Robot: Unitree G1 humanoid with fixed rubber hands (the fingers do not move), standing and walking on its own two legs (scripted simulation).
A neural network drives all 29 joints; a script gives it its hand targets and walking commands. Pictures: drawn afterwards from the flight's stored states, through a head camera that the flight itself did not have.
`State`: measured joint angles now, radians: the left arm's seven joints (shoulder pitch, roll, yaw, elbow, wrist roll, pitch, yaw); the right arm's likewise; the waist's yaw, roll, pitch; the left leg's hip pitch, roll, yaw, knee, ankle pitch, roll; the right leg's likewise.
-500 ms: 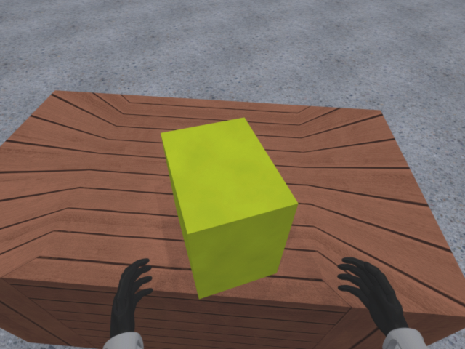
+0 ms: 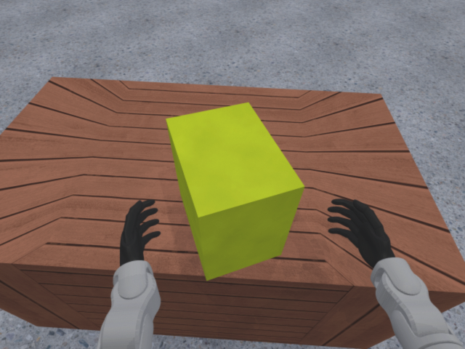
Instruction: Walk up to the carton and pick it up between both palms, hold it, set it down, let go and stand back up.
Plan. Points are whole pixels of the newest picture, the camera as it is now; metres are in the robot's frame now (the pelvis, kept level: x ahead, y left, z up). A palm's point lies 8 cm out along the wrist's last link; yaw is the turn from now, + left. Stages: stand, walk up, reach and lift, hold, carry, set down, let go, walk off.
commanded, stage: reach and lift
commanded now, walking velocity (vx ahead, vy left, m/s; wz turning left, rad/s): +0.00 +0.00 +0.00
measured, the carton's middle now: (227, 191) +0.43 +0.09 -0.01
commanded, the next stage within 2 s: none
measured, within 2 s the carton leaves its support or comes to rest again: neither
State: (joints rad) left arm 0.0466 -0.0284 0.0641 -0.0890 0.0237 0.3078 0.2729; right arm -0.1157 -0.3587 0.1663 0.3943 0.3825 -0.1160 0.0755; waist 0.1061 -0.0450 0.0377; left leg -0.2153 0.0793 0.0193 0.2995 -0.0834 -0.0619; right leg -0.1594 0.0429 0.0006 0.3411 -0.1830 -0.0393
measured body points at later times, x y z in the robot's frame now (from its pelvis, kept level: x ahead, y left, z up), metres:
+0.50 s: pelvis +0.02 -0.01 +0.00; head +0.04 -0.01 +0.45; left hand +0.31 +0.24 +0.10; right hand +0.39 -0.13 +0.10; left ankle +0.04 +0.16 -0.75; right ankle +0.00 -0.10 -0.75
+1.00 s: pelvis +0.01 -0.01 +0.00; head +0.03 -0.01 +0.45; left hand +0.32 +0.25 +0.14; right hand +0.44 -0.10 +0.15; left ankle +0.04 +0.16 -0.75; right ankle +0.00 -0.10 -0.75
